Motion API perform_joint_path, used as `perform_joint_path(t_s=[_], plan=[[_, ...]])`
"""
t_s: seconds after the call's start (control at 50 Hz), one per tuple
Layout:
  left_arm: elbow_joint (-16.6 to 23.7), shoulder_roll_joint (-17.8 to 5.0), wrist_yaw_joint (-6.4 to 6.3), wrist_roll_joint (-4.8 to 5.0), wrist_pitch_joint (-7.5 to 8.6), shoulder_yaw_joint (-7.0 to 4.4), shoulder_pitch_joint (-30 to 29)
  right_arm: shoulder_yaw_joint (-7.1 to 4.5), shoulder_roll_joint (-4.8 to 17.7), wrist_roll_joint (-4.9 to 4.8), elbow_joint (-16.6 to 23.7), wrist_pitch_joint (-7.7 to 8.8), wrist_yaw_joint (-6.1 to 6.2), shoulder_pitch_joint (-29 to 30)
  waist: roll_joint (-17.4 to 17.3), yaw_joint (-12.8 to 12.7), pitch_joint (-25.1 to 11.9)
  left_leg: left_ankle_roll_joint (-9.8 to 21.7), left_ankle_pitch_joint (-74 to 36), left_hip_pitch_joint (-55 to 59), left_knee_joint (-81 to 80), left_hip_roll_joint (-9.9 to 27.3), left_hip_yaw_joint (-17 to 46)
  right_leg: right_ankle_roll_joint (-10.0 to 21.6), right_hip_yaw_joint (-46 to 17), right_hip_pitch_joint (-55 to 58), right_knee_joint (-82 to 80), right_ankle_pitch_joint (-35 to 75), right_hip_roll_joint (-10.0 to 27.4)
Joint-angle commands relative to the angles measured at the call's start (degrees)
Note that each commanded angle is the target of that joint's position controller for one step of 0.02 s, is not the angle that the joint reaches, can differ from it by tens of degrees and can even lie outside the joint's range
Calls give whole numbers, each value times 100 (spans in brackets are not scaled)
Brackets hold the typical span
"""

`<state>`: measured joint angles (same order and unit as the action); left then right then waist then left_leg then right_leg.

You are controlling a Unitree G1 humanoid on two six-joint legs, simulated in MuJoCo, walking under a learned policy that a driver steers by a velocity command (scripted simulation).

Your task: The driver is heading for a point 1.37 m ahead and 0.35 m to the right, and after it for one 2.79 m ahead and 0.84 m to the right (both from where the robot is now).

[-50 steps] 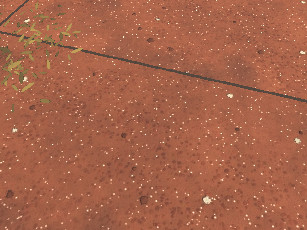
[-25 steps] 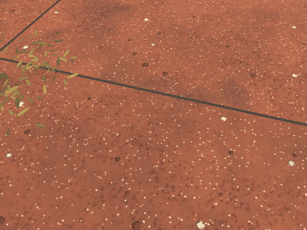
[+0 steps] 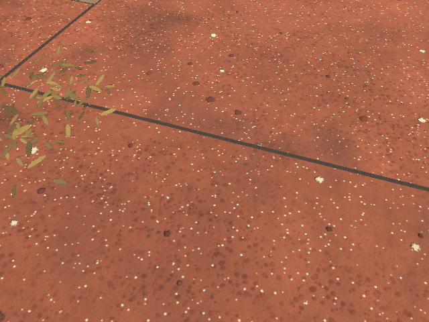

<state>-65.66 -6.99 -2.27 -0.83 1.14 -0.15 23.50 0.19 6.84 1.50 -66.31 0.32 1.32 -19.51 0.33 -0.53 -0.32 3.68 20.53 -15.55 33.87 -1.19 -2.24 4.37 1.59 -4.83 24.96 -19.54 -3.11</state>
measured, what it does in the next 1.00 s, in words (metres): walks ahead, turning right: left foot, then right foot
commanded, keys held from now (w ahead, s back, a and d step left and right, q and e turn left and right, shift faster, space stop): w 0.38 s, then w+e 0.62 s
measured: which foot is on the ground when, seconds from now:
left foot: up 0.00-0.18, down 0.20-0.72, up 0.74-1.00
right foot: down 0.00-0.22, up 0.24-0.70, down 0.72-1.00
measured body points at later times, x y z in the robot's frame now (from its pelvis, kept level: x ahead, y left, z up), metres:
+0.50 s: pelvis +0.20 +0.06 +0.01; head +0.21 +0.07 +0.46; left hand +0.30 +0.29 -0.14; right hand +0.11 -0.15 -0.14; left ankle +0.11 +0.13 -0.74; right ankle +0.30 -0.07 -0.67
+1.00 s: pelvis +0.48 +0.01 +0.01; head +0.51 -0.01 +0.45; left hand +0.53 +0.26 -0.13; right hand +0.57 -0.27 -0.11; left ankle +0.65 +0.15 -0.66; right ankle +0.44 -0.02 -0.74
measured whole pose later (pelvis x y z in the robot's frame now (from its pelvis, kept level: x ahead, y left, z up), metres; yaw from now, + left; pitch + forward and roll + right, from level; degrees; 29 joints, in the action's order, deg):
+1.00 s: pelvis +0.48 +0.01 +0.01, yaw -17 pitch +1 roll +0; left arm -57.4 -12.5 0.2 0.0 3.9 -4.0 21.9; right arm -2.5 12.2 2.5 -47.6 2.9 -0.6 -4.8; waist -1.2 -2.6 2.7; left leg -1.4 8.3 -38.5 53.9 7.4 2.6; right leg 8.6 -2.2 -6.1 17.0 -11.0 -9.3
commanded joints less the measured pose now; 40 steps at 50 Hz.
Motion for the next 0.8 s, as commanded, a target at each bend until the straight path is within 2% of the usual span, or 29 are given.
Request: perform_joint_path(t_s=[0.02, 0.04, 0.08, 0.14, 0.18, 0.2, 0.22, 0.24, 0.26, 0.28, 0.3, 0.34, 0.4, 0.48, 0.54, 0.58, 0.62, 0.64, 0.66, 0.68, 0.7, 0.72, 0.74, 0.76, 0.78, 0.8], plan=[[-70, -787, 4, -50, 39, -221, 899, -88, 336, 79, 596, 163, -94, 634, 640, -311, 1592, 91, 385, -1849, 1075, 259, -105, 1122, -2571, -457, -1891, -2343, 2108], [-64, -817, 15, -90, 91, -245, 923, -124, 411, 67, 702, 221, -122, 742, 522, -305, 1550, 94, 437, -2143, 1261, 352, -27, 1167, -2538, -162, -1859, -1878, 2142], [-26, -840, 31, -93, 190, -272, 862, -179, 472, 11, 859, 328, -182, 856, 374, -240, 1366, 76, 331, -2196, 1069, 429, -7, 1080, -2157, 203, -1711, -1008, 2013], [45, -905, 47, -61, 285, -294, 665, -245, 458, -71, 998, 384, -251, 810, 482, -46, 1120, 73, -59, -1183, 380, 243, -251, 878, -1521, -150, -1412, -121, 1727], [133, -941, 78, -4, 320, -296, 353, -309, 404, -113, 717, 389, -248, -90, 337, 432, 877, 99, -554, 638, -358, -157, -569, 634, -938, -1115, -691, 624, 1349], [161, -869, 110, -24, 375, -261, 334, -417, 599, -103, 470, 418, -196, -852, 16, 743, 523, 165, -506, 1807, -564, -117, -324, 468, -560, -1633, 261, 1277, 1057], [388, -531, 173, 17, 416, -153, 168, -568, 1157, 0, 345, 461, -111, -1790, -1166, 1126, 27, 539, 937, 2734, -1605, 1328, 1743, 124, 175, -2510, 2262, 780, 413], [554, -477, 217, -37, 425, -168, 238, -620, 1464, -11, 188, 385, -110, -2235, -1847, 1021, -100, 1055, 1711, 2877, -2581, 2331, 3985, 59, 235, -3493, 3784, -1114, -108], [644, -677, 258, -155, 386, -229, -84, -538, 1207, -21, 322, 321, -91, -1540, -917, 628, 412, 1049, 2055, 2196, -2537, 2289, 3761, 176, -220, -3725, 4490, -767, 392], [727, -600, 317, -144, 405, -216, -351, -483, 1047, -29, 557, 344, -120, -878, -373, 424, 728, 953, 1537, 1618, -2538, 2124, 3169, 223, -297, -3724, 4511, -109, 610], [726, -506, 348, -101, 426, -211, -382, -443, 970, -38, 668, 392, -142, -513, -144, 219, 775, 825, 735, 1243, -2624, 1869, 2547, 201, -322, -3460, 4279, 337, 760], [676, -480, 378, -136, 339, -239, -216, -328, 702, -62, 661, 493, -121, -414, -205, -18, 651, 651, -471, 1023, -2672, 1476, 1686, 67, -215, -3068, 3943, 622, 846], [802, -517, 408, -103, 197, -284, -503, -272, 712, -66, 462, 582, -68, -875, -335, -67, 648, 624, -1939, 1280, -2620, 1326, 991, -45, 16, -3371, 3701, 896, 772], [1215, -442, 441, -50, 150, -243, -1601, -201, 648, -17, 398, 618, -43, -1135, -398, 97, 869, 504, -2895, 1272, -2698, 1204, 259, -62, 135, -3695, 2833, 1470, 643], [1471, -362, 465, -14, 165, -177, -2246, -172, 643, -34, 387, 659, -2, -1183, -460, 181, 968, 400, -3394, 1212, -2756, 1175, -190, 31, 399, -3243, 1741, 1888, 474], [1587, -405, 470, -19, 170, -173, -2474, -179, 714, -39, 341, 676, 36, -1270, -454, 205, 972, 364, -3915, 1458, -2663, 1284, -374, 170, 580, -2968, 1282, 1911, 382], [1595, -522, 442, -30, 189, -221, -2342, -203, 838, -40, 330, 689, 82, -1224, -474, 69, 785, 291, -5409, 1854, -2139, 1363, -595, 380, 751, -2558, 1056, 1687, 156], [1539, -603, 416, -41, 202, -264, -2087, -230, 930, -41, 336, 680, 117, -1174, -544, -61, 588, 250, -6267, 2050, -1664, 1399, -690, 499, 852, -2270, 1053, 1452, -12], [1410, -702, 390, -49, 220, -324, -1607, -263, 1023, -22, 358, 646, 151, -1098, -604, -279, 304, 232, -6910, 2162, -921, 1434, -776, 629, 912, -1836, 1055, 1172, -187], [1203, -818, 367, -52, 244, -404, -948, -299, 1129, -11, 400, 600, 160, -1029, -664, -530, -66, 240, -6989, 2129, 28, 1473, -798, 771, 884, -1199, 882, 1029, -315], [990, -984, 341, -110, 271, -507, -251, -328, 1209, -38, 462, 573, 130, -936, -605, -877, -380, 217, -6215, 1627, 1257, 1383, -881, 954, 663, -232, 418, 1051, -280], [930, -1451, 292, -188, 252, -669, 372, -312, 1075, -51, 683, 579, 68, -852, -82, -1109, -881, 148, -3975, 447, 3212, 1100, -948, 1346, -896, 917, 266, 296, 882], [1005, -1828, 305, -129, 167, -757, 220, -273, 618, -193, 1009, 611, -73, -1123, 1353, -595, -1410, -133, 955, -1921, 5383, -317, -378, 2467, -4423, 2364, -607, 334, 2420], [1034, -1680, 310, -12, 114, -723, -91, -326, 1004, -96, 1227, 674, -107, -328, 281, -608, -970, 18, 405, -2756, 5408, 69, 489, 2227, -4219, 2077, -1043, -158, 2163], [1104, -1453, 287, 11, 123, -655, -492, -334, 1069, -122, 1444, 753, -139, 144, 34, -458, -339, 43, -179, -2823, 4933, 361, 521, 1937, -3463, 1299, -1193, 145, 2076], [1110, -1159, 287, -5, 153, -583, -710, -348, 1034, -113, 1441, 776, -125, 166, -487, -163, 30, 15, -444, -2445, 4360, 556, 492, 1669, -2939, 515, -1317, 939, 1860]])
